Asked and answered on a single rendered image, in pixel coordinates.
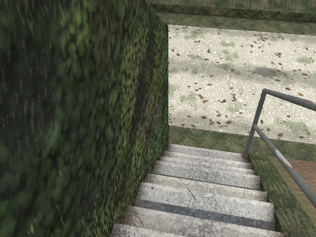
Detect stairs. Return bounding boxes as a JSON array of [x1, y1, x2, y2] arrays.
[[111, 143, 285, 237]]

